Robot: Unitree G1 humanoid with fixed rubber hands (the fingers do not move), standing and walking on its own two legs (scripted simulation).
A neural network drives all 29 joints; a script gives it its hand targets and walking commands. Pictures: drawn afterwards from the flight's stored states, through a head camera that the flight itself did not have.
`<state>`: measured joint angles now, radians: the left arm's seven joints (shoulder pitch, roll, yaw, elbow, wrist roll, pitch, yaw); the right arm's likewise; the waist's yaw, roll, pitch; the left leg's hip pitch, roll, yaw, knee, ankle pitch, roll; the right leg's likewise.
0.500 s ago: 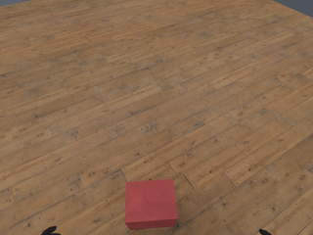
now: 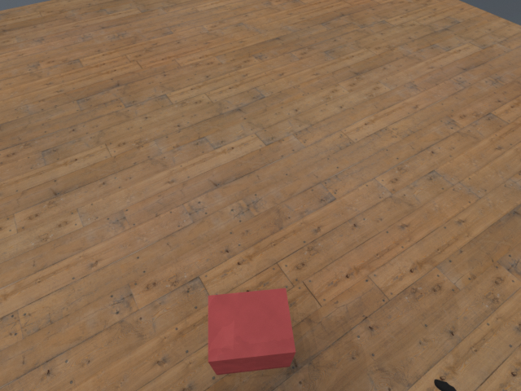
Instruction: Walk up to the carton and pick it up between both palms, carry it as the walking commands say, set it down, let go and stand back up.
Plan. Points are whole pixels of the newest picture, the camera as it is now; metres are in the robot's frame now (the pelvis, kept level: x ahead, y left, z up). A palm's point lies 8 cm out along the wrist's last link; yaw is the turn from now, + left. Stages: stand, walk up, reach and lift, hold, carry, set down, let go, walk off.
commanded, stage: walk up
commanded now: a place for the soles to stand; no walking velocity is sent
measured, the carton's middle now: (250, 332) +0.37 +0.05 -0.65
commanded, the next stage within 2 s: reach and lift in 0.38 s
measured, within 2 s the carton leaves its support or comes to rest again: neither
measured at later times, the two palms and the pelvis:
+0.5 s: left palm out of the picture +0.11 +0.30 -0.11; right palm out of the picture +0.10 -0.31 -0.12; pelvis +0.00 +0.00 -0.01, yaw +0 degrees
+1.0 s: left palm (113, 339) +0.22 +0.28 -0.15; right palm (396, 349) +0.23 -0.24 -0.17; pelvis +0.00 +0.01 -0.06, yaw +1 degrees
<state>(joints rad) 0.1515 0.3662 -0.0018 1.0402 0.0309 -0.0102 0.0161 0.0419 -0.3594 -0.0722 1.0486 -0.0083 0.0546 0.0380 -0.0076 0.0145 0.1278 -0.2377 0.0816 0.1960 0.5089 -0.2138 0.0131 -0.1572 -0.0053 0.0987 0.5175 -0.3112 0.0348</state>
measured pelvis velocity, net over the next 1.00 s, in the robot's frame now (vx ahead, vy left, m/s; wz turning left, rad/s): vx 0.00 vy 0.01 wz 0.01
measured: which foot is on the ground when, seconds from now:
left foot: down 0.00-1.00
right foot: down 0.00-1.00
